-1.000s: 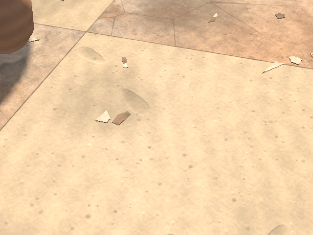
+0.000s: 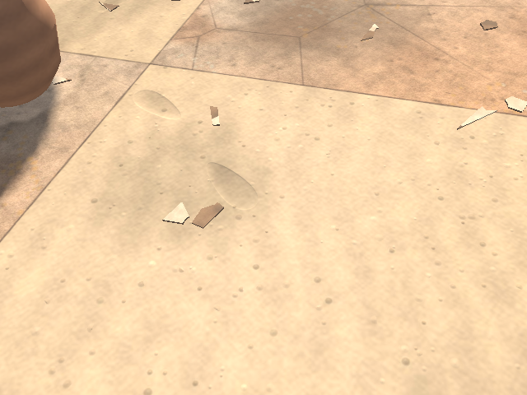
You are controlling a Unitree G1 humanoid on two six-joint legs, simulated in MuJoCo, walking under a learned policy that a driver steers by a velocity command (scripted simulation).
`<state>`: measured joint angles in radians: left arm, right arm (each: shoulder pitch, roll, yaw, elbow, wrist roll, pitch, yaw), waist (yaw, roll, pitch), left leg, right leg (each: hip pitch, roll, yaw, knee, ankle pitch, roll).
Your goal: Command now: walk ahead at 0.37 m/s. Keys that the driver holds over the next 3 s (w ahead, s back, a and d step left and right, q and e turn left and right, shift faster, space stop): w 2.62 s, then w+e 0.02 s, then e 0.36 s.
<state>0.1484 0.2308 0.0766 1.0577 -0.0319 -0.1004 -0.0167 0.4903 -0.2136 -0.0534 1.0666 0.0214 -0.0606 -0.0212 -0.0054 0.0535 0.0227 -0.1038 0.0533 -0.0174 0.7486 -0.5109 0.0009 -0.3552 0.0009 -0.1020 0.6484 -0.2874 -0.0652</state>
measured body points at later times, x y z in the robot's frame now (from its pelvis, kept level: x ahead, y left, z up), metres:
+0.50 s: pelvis +0.26 +0.04 -0.01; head +0.30 +0.04 +0.44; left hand +0.17 +0.29 -0.15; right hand +0.48 -0.19 -0.10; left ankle +0.41 +0.14 -0.72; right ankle +0.03 -0.10 -0.71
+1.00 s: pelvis +0.54 +0.03 +0.02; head +0.57 +0.03 +0.46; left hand +0.74 +0.26 -0.09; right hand +0.50 -0.23 -0.13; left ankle +0.41 +0.14 -0.72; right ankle +0.72 -0.10 -0.69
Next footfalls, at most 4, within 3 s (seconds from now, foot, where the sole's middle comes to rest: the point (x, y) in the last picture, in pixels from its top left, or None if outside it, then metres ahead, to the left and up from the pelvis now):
0.48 left None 0.45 0.14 -0.76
1.06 right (321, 296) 0.76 -0.10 -0.76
1.62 left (238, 209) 1.09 0.14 -0.76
2.18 right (309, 142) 1.39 -0.11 -0.76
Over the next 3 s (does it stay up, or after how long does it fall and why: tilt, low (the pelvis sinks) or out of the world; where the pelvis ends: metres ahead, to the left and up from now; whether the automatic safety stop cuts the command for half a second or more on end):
stays up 1.60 0.05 0.02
